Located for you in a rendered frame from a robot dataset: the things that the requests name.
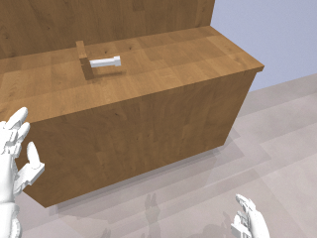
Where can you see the robot left hand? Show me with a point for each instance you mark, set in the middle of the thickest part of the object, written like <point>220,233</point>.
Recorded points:
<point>12,134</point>

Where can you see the robot left forearm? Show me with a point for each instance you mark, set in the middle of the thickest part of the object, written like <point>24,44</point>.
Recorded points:
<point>10,226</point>

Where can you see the tap lever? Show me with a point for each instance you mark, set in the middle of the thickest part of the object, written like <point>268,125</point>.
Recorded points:
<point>105,62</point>

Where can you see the counter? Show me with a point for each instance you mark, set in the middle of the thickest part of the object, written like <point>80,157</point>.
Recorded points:
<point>176,94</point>

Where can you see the robot right hand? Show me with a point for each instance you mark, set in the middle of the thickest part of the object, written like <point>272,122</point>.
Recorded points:
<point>254,224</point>

